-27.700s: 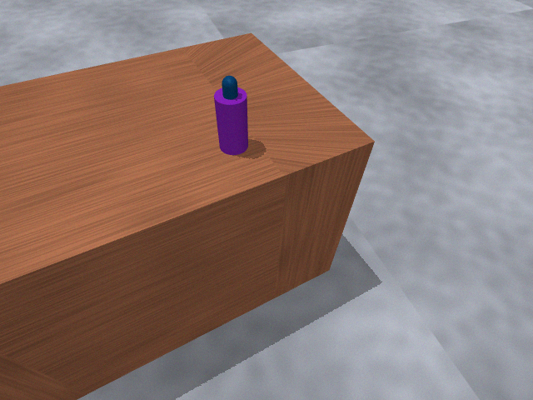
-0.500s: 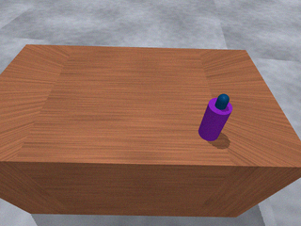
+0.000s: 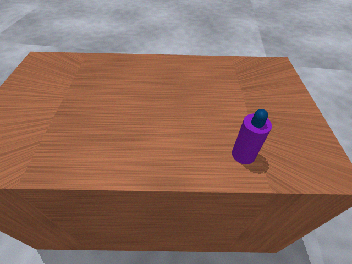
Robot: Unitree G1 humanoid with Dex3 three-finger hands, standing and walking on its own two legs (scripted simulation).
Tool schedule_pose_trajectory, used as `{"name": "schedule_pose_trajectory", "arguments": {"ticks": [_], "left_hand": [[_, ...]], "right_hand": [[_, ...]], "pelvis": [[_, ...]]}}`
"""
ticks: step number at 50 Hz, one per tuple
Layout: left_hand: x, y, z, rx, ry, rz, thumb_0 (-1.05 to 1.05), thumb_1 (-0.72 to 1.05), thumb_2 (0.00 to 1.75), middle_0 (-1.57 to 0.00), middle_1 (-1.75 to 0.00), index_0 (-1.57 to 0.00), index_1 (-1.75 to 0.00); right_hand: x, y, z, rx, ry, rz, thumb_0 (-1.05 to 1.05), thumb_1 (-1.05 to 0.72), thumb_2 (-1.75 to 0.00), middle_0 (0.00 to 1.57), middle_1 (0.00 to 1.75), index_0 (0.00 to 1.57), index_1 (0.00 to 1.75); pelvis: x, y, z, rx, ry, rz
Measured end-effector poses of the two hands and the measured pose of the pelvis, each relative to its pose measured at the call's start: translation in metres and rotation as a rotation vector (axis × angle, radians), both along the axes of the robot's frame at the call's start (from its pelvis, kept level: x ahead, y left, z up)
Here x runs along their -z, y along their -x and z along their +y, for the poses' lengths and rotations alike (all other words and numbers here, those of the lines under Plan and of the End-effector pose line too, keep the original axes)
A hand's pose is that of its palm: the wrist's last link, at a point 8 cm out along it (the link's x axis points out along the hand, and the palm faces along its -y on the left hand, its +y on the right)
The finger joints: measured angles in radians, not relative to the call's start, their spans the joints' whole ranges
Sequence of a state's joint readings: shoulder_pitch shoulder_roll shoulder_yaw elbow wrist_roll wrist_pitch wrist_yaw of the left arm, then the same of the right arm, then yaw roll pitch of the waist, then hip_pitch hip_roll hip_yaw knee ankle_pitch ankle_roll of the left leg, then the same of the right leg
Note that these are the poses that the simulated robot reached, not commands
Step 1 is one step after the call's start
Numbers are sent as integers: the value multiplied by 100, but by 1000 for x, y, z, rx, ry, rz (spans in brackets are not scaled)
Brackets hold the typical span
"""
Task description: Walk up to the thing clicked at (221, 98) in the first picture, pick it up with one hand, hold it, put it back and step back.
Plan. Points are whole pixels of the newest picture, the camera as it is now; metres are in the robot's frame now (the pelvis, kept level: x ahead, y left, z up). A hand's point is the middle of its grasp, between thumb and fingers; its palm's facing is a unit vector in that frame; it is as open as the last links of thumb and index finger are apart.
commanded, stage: stand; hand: right
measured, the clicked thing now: (252, 135) +0.45 -0.20 +0.01
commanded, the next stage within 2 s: step back in 0.38 s
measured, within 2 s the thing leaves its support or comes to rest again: neither
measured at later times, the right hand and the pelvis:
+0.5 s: hand out of the picture +0.07 -0.26 -0.16, palm faces -0.02 +0.94 -0.35, open 7.4 cm; pelvis -0.01 +0.00 -0.01, yaw +0 degrees
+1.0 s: hand out of the picture -0.05 -0.23 -0.16, palm faces -0.02 +0.90 -0.43, open 7.4 cm; pelvis -0.10 +0.04 -0.02, yaw -2 degrees
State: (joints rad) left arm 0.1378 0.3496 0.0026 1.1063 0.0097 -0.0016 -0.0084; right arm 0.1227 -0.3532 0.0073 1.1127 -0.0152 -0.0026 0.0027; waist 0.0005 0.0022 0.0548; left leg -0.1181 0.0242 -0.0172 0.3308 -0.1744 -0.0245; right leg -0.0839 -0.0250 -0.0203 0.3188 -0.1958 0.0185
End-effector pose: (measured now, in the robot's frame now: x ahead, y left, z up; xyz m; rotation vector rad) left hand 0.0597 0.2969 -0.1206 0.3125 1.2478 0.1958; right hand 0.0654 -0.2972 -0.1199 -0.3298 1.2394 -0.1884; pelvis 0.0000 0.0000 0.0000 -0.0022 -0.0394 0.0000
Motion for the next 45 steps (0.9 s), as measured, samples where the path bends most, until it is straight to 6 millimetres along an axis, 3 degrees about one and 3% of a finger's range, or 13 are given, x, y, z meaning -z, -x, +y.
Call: {"name": "schedule_pose_trajectory", "arguments": {"ticks": [20, 31, 36, 40, 45], "left_hand": [[0, -5, 0, -3, 2, -1, 0, 91, 90, -20, -30, -20, -30], [7, -2, 20, -1, -53, -55, 0, 91, 90, -20, -30, -20, -30], [14, 0, 34, 45, -56, -83, 0, 91, 90, -20, -30, -20, -30], [28, -4, 49, 52, -39, -126, 0, 91, 90, -20, -30, -20, -30], [27, 11, 51, 45, -22, -105, 0, 91, 90, -20, -30, -20, -30]], "right_hand": [[1, -1, -1, 5, 1, 9, 1, -90, -90, 21, 30, 20, 30], [10, 3, -19, 10, 41, -26, 1, -90, -90, 21, 30, 20, 30], [7, 25, -12, 13, 67, -25, 1, -91, -90, 21, 30, 20, 30], [9, 59, 2, -4, 110, 10, 1, -91, -90, 21, 30, 20, 30], [-1, 102, 22, 11, 98, 83, 1, -90, -90, 21, 30, 20, 30]], "pelvis": [[1, -2, 0, 1, -2, 7], [20, 38, 2, -8, 6, 4], [26, 55, 19, -8, -7, 12], [36, 71, 35, -15, -9, 19], [24, 88, 40, -6, 11, 22]]}}
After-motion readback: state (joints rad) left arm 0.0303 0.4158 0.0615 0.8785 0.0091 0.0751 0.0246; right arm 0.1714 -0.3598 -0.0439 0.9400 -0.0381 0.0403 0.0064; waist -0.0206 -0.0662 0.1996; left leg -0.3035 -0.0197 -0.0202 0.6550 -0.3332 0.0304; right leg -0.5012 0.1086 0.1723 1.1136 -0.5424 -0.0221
